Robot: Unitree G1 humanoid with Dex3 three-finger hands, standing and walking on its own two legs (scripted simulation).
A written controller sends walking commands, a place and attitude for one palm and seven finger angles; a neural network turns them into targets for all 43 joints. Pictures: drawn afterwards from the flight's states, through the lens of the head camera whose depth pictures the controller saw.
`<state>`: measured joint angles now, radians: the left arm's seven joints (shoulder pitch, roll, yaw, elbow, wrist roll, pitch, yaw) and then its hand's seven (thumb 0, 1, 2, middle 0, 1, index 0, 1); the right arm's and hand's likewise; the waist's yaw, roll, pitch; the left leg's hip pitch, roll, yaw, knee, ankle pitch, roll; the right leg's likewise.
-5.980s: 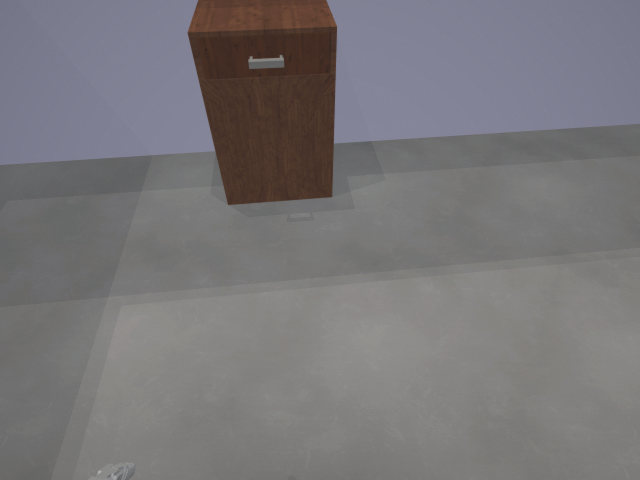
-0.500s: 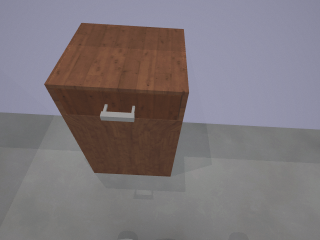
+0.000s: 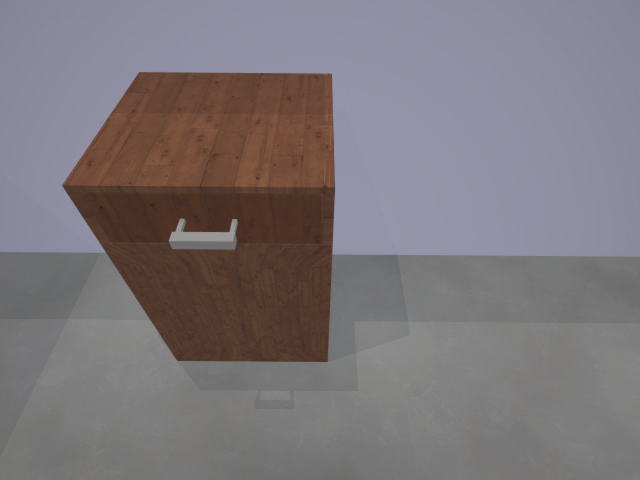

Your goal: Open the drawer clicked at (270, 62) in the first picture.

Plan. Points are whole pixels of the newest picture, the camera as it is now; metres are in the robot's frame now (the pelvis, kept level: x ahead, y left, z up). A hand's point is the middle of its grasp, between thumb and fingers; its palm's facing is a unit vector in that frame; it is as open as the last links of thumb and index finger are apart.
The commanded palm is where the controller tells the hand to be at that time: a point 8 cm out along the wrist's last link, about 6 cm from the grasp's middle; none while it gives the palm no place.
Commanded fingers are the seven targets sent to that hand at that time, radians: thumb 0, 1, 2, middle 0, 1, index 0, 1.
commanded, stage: come to a stop and stand still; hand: left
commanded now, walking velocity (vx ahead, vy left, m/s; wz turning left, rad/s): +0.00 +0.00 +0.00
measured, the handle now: (205, 232) +0.56 +0.25 -0.09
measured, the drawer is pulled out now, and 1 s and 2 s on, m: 0.00 0.00 0.00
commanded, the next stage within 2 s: look again from close up in 0.96 s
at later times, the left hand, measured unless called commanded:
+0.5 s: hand out of the picture +0.02 +0.17 -0.18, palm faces +0.05 -0.98 -0.18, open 7.4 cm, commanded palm none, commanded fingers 0.00 0.90 0.90 -0.20 -0.30 -0.20 -0.30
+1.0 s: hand out of the picture +0.05 +0.19 -0.17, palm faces +0.04 -0.98 -0.21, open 7.4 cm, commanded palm none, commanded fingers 0.00 0.90 0.90 -0.20 -0.30 -0.20 -0.30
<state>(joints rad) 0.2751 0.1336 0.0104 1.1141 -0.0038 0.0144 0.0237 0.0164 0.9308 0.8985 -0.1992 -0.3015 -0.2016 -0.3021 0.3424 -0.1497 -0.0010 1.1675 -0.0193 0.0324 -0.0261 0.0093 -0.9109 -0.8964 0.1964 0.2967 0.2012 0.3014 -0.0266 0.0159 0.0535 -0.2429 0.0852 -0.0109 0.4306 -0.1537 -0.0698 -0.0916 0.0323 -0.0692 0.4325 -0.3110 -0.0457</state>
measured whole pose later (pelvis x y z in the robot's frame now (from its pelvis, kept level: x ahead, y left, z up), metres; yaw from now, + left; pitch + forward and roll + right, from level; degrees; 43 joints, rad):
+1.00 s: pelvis +0.06 +0.01 +0.00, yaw +0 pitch -1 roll +1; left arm 0.29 0.14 0.01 1.12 0.00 0.01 0.04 0.01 0.91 0.90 -0.20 -0.30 -0.20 -0.30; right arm 0.25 -0.16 0.01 1.14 -0.01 0.01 -0.04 0.01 -0.92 -0.90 0.20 0.30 0.20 0.30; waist 0.00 -0.01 0.04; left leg -0.16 0.04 0.02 0.42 -0.24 -0.05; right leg 0.00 -0.02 -0.05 0.39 -0.37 -0.01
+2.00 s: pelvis -0.01 +0.01 -0.04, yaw -4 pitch +9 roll +2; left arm 0.34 0.30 -0.03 0.10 0.87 0.02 0.38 0.01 0.70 0.81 -0.21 -0.43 -0.21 -0.43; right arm 0.10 -0.23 -0.04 0.63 -0.04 -0.03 -0.02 0.02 -0.91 -0.90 0.20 0.30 0.20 0.30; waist 0.03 0.02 -0.15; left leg -0.63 0.06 0.09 0.75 -0.28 -0.02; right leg -0.54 -0.01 0.01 0.86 -0.48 -0.03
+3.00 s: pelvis +0.01 +0.05 -0.02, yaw -3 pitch +4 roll +0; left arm 0.03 0.43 -0.09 0.03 0.94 0.16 0.17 0.00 -0.43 0.33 -0.31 -1.16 -0.31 -1.16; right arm 0.10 -0.22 -0.01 0.59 -0.01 0.11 -0.02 0.02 -0.91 -0.90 0.20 0.30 0.20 0.30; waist 0.05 0.06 -0.07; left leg -0.47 0.00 0.04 0.67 -0.27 0.02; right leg -0.32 -0.04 0.00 0.67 -0.42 0.03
